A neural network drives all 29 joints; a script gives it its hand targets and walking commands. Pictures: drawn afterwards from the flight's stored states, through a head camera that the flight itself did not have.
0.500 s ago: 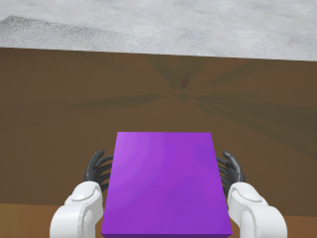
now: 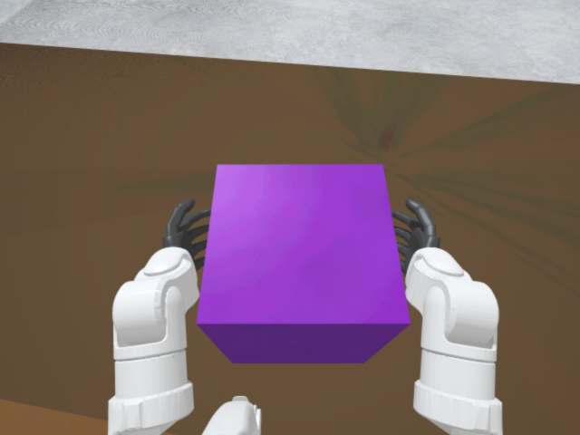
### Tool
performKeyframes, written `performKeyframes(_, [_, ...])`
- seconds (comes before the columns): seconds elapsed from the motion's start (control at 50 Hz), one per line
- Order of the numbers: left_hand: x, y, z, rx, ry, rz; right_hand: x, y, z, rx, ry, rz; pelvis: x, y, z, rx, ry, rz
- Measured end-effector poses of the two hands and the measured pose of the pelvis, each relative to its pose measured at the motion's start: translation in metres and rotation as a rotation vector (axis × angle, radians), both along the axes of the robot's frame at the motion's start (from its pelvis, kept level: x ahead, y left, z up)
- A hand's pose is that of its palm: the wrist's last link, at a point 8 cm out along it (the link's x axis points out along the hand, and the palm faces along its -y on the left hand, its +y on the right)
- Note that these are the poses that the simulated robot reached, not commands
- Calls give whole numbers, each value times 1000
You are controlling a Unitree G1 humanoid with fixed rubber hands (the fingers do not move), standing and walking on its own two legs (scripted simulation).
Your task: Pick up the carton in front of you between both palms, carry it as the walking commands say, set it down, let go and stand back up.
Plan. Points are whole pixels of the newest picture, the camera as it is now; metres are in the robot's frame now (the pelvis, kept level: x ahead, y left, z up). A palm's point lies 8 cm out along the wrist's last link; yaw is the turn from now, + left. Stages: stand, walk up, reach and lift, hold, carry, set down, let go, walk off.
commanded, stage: carry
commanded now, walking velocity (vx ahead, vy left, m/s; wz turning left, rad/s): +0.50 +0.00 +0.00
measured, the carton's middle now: (298, 275) +0.34 +0.02 +0.02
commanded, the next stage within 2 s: none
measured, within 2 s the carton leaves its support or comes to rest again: neither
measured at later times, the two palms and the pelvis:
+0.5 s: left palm (236, 106) +0.68 +0.15 +0.05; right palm (394, 115) +0.65 -0.15 +0.05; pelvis +0.34 +0.03 -0.02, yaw -2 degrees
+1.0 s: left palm (256, 56) +0.98 +0.15 -0.01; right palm (372, 56) +1.00 -0.15 -0.02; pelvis +0.67 -0.02 -0.09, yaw +0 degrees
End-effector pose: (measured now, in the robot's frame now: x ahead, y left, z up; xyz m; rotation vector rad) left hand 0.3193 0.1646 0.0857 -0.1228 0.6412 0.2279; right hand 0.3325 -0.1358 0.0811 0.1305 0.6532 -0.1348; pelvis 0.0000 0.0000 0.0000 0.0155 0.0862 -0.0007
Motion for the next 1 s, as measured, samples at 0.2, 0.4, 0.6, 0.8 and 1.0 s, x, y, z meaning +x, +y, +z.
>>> performKeyframes(0.2, [173, 0, 0, -17, -90, -66, 154, 0, 7, -42, -91, -54, 150, 18, -26, -37, -7, -33])
performKeyframes(0.4, [298, -11, -42, -55, 46, -125, 252, -10, -35, -20, 50, -154, 277, 35, -24, -47, 9, -39])
performKeyframes(0.6, [436, -24, -32, -17, -93, -106, 402, -25, -23, -22, -89, -119, 416, 16, -43, -14, 18, -27])
performKeyframes(0.8, [550, -23, -89, 7, 12, -14, 550, -23, -86, -18, 10, -1, 553, -16, -94, 2, -12, -12])
performKeyframes(1.0, [664, -18, -99, -21, 6, 24, 664, -19, -101, 5, 5, -6, 666, -23, -85, 14, 11, -4])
